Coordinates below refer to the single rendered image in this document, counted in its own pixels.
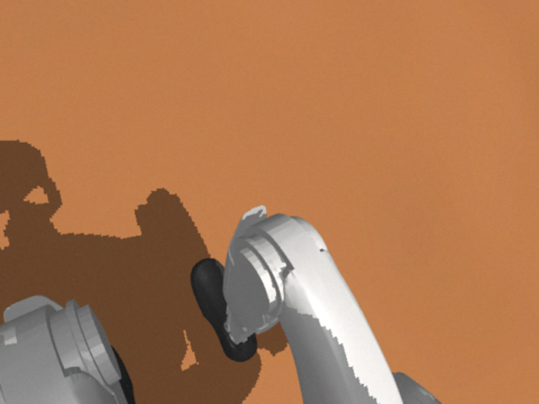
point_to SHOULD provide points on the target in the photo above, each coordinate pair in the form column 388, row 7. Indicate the left robot foot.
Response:
column 125, row 380

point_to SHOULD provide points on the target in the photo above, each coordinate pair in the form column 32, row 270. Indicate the right robot foot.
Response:
column 207, row 284

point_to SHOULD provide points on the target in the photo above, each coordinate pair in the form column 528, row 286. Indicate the right robot hand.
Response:
column 412, row 392

